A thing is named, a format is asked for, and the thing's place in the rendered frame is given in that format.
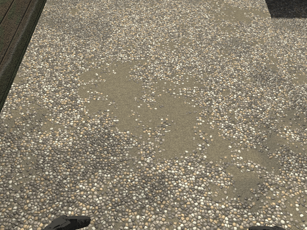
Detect robot left hand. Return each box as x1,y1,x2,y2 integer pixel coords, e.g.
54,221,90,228
41,215,91,230

